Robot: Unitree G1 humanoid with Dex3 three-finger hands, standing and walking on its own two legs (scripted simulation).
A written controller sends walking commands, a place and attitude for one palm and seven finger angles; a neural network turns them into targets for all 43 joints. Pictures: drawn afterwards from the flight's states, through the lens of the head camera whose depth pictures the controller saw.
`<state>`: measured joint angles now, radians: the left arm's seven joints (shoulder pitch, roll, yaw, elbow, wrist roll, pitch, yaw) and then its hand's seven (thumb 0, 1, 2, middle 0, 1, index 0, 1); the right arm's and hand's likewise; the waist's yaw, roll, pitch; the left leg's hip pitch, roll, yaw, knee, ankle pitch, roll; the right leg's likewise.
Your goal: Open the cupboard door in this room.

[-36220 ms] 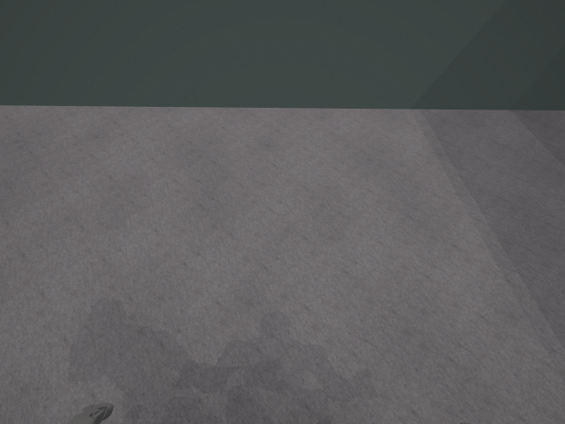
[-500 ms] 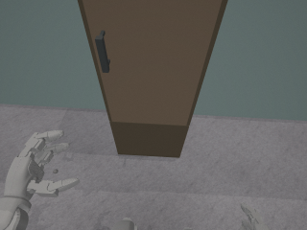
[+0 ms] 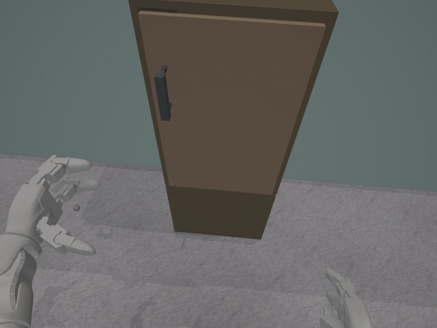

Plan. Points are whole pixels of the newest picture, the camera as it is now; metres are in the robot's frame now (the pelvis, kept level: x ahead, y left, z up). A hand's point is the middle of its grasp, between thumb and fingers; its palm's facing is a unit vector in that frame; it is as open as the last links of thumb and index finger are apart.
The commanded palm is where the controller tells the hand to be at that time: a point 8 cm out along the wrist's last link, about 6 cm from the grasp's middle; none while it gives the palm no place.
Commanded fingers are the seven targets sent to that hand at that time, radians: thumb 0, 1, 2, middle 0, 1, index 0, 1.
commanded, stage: raise the hand with hooked fingers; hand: left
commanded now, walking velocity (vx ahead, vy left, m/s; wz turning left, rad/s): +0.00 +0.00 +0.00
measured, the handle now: (164, 93) +0.61 +0.19 +0.10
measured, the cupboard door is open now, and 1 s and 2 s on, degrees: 0 0 0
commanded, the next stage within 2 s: move the hooked fingers beside the handle in 0.62 s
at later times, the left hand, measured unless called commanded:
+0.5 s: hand (90, 194) +0.29 +0.25 +0.11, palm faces +0.03 -1.00 -0.02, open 14.0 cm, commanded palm +0.27 +0.29 +0.11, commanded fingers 0.00 -0.50 0.30 -0.30 -1.20 -0.30 -1.20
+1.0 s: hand (97, 175) +0.33 +0.25 +0.11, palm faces -0.01 -1.00 -0.01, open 14.0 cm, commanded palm +0.31 +0.30 +0.11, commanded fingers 0.00 -0.50 0.30 -0.30 -1.20 -0.30 -1.20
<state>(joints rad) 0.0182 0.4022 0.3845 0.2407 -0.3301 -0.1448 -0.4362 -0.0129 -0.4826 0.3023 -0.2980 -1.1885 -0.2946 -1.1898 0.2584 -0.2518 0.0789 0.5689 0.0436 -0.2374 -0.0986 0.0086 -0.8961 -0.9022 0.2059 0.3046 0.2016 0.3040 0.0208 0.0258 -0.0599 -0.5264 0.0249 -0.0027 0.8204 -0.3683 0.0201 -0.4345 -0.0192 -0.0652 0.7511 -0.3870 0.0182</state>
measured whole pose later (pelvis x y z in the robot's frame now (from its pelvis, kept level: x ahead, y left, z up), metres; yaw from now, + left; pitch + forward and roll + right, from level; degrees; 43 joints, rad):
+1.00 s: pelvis +0.00 -0.02 +0.00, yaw +0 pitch +5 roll -2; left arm -0.28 0.46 0.41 0.57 -0.31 -0.17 -0.49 -0.02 -0.50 0.30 -0.30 -1.20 -0.29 -1.20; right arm 0.28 -0.28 0.06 0.61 0.06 -0.19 -0.12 0.01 -0.90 -0.90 0.20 0.30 0.20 0.30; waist -0.01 0.02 -0.04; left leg -0.53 0.04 -0.01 0.78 -0.34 0.00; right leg -0.45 0.00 -0.07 0.73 -0.37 0.00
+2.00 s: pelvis +0.00 -0.01 -0.01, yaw -3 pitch +15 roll -3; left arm -0.87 0.73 0.50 1.22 -0.14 -0.29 -0.48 -0.01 -0.50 0.30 -0.30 -1.20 -0.30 -1.20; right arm 0.40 -0.30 0.05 0.64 0.03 0.01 -0.08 0.00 -0.90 -0.90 0.20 0.30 0.20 0.30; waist -0.15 0.00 -0.07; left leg -0.78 0.07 0.01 0.89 -0.38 0.01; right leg -0.71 0.02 -0.04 0.82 -0.39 0.00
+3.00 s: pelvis +0.01 +0.01 -0.02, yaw -3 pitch +20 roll -5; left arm -1.01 0.77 0.48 1.27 -0.07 -0.27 -0.43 -0.01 -0.50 0.30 -0.30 -1.20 -0.29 -1.20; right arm 0.40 -0.28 0.07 0.60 0.00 0.08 -0.05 0.00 -0.90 -0.90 0.21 0.30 0.20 0.30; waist -0.20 0.01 -0.09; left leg -0.89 0.07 0.00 0.96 -0.41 0.02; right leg -0.79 0.02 -0.05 0.84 -0.40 0.02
